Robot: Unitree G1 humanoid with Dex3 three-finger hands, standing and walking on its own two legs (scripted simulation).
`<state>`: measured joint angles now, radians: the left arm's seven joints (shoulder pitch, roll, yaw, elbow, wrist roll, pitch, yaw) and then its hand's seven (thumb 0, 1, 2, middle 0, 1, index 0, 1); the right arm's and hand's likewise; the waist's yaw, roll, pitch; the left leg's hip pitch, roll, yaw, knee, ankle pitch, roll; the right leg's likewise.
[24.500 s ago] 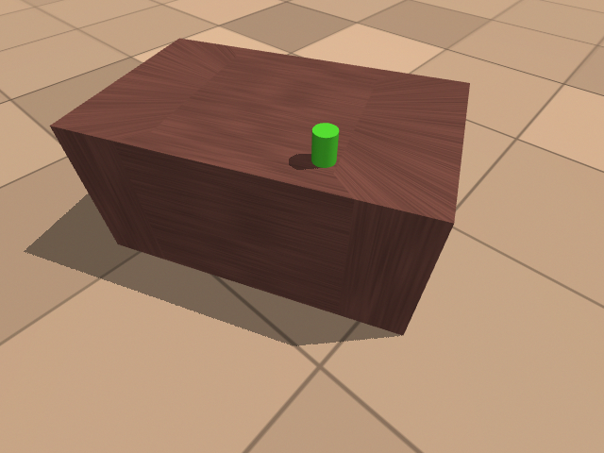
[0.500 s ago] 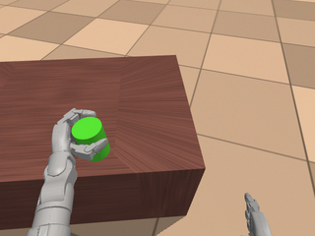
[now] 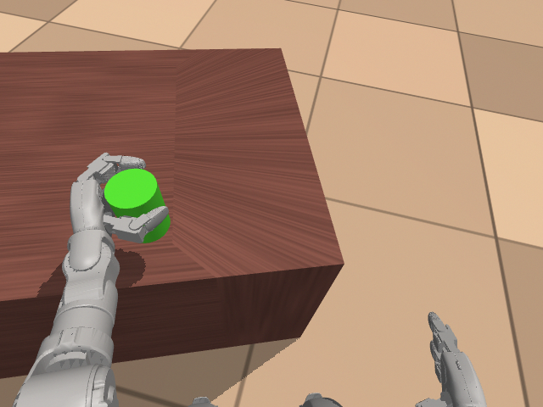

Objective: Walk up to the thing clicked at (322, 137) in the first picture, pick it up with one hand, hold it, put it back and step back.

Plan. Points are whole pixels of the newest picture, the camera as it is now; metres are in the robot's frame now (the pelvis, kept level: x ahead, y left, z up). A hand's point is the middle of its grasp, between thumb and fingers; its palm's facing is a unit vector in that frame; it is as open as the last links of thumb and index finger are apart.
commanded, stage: crouch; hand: left
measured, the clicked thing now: (140, 207) +0.43 +0.18 +0.02
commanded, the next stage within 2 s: lower in 0.18 s
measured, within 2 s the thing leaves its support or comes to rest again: rests again in 1.06 s
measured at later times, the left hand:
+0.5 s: hand (139, 199) +0.46 +0.19 +0.00, palm faces +0.20 -0.98 -0.02, open 10.2 cm
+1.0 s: hand (144, 205) +0.48 +0.20 -0.04, palm faces +0.20 -0.98 -0.02, open 10.1 cm
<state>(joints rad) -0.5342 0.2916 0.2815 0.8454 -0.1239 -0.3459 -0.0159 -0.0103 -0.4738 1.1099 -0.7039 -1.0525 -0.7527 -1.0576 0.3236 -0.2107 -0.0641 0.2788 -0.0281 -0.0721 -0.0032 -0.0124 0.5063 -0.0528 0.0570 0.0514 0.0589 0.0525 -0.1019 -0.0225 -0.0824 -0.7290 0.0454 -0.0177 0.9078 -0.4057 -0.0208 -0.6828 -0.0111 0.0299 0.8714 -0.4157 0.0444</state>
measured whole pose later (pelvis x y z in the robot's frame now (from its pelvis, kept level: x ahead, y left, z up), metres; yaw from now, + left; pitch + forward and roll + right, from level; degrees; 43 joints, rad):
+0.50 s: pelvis -0.01 +0.00 -0.03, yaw +0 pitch +19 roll -2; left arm -0.67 0.37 0.36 1.01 -0.07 -0.42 0.00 -0.01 -0.45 1.08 -0.71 -1.03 -0.76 -1.03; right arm 0.37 -0.22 -0.05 0.08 -0.05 0.01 0.04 -0.01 0.50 -0.06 0.06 0.05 0.06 0.05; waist -0.16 -0.01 -0.11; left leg -0.95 0.05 -0.04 1.07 -0.46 -0.02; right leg -0.89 0.00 0.02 1.02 -0.46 0.04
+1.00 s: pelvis -0.01 +0.00 -0.06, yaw +0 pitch +24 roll -3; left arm -0.72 0.44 0.42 1.09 -0.05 -0.50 -0.01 -0.01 -0.44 1.07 -0.71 -1.03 -0.76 -1.03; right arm 0.38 -0.24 -0.02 -0.03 -0.07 0.03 0.05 -0.01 0.48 -0.06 0.06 0.05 0.06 0.05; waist -0.22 -0.01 -0.14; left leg -1.14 0.06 -0.06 1.22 -0.51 -0.03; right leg -1.07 0.01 0.00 1.17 -0.52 0.04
